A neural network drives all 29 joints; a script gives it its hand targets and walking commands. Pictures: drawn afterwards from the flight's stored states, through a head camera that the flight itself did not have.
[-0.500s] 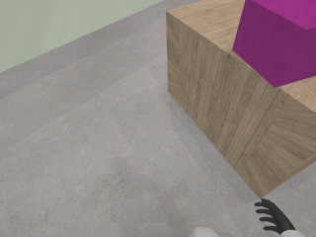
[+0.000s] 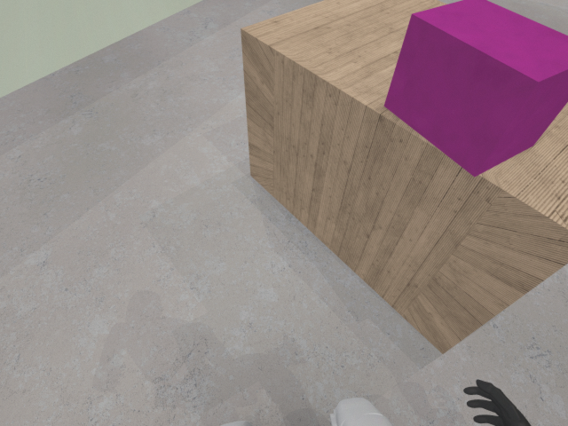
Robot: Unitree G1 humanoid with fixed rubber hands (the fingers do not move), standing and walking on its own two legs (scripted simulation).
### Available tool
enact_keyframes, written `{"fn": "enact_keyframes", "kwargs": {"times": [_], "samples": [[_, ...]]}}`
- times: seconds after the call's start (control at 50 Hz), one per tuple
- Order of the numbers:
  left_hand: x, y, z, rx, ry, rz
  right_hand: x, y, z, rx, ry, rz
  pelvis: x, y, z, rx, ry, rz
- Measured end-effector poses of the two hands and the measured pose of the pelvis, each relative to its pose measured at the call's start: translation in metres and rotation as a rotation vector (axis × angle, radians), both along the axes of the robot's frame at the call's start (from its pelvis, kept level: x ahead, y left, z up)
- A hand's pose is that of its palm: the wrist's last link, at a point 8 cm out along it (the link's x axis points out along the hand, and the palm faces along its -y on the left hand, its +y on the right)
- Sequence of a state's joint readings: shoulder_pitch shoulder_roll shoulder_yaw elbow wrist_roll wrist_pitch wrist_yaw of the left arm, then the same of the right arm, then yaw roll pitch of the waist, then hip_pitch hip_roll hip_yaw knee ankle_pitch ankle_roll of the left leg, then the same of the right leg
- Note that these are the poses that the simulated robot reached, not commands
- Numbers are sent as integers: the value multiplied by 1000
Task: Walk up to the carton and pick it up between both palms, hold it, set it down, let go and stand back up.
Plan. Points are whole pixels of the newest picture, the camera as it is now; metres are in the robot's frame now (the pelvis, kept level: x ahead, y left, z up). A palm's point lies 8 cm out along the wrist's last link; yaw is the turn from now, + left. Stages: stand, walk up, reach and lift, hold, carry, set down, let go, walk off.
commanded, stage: walk up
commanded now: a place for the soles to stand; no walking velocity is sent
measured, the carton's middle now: (476, 83) +0.76 -0.40 +0.06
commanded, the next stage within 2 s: none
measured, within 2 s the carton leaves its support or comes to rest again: neither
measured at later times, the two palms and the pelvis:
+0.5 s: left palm (79, 361) +0.21 +0.34 -0.11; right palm (467, 383) +0.19 -0.27 -0.11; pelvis +0.12 +0.04 -0.02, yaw -13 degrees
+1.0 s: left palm (143, 277) +0.38 +0.29 -0.14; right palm (489, 406) +0.15 -0.28 -0.09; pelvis +0.20 +0.03 -0.02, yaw -24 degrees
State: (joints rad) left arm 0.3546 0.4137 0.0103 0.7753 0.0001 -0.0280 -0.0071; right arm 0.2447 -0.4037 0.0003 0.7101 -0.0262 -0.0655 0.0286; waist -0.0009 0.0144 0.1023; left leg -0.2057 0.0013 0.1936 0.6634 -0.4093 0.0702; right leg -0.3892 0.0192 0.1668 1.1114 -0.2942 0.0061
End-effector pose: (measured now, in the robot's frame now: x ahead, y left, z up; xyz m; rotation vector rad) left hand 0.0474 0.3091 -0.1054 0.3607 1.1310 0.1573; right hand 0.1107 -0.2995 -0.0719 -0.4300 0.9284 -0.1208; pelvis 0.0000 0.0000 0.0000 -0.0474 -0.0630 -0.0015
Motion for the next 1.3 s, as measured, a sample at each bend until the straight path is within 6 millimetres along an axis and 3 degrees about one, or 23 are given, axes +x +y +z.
{"fn": "enact_keyframes", "kwargs": {"times": [0.14, 0.32, 0.38, 0.46, 0.52, 0.58, 0.66, 0.76, 0.9, 1.02, 1.08, 1.18, 1.3], "samples": [[55, 3, -11, -17, 14, -75, 1, 2, -6, -13, 28, -100, 31, 13, -6, 13, -1, -83], [138, -9, -13, 10, -4, -160, 2, 3, -44, 38, 106, -221, 76, 15, -21, 33, 10, -177], [145, -1, -10, 46, 4, -145, 19, 11, -52, 68, 112, -215, 90, 18, -23, 18, 15, -181], [155, 21, -6, 108, 45, -155, 60, 20, -45, 78, 30, -201, 108, 31, -22, 14, 31, -207], [174, 37, -8, 120, 58, -184, 85, 32, -41, 80, -26, -197, 122, 45, -24, 6, 43, -233], [203, 53, -18, 98, 56, -225, 96, 48, -42, 60, -52, -217, 139, 64, -31, -3, 41, -260], [245, 53, -24, 57, 25, -285, 80, 62, -30, 28, -28, -294, 161, 74, -26, 13, -5, -302], [286, 48, -26, 9, 10, -345, 60, 55, -5, -43, 44, -353, 183, 70, -15, 13, -17, -321], [312, 20, -40, -21, 55, -398, 56, 32, 2, -81, 78, -403, 199, 49, -18, 47, -5, -359], [332, -25, -36, -9, 64, -444, 42, 13, -27, -18, 111, -474, 206, 23, -25, 74, 8, -423], [337, -37, -25, 9, 57, -446, 43, 10, -41, 30, 124, -506, 210, 15, -24, 64, 11, -440], [342, -32, -8, 80, 54, -438, 65, 9, -49, 77, 82, -505, 212, 16, -20, 57, 31, -450], [351, -17, -9, 104, 38, -441, 91, 16, -51, 75, 17, -497, 215, 30, -24, 21, 33, -462]]}}
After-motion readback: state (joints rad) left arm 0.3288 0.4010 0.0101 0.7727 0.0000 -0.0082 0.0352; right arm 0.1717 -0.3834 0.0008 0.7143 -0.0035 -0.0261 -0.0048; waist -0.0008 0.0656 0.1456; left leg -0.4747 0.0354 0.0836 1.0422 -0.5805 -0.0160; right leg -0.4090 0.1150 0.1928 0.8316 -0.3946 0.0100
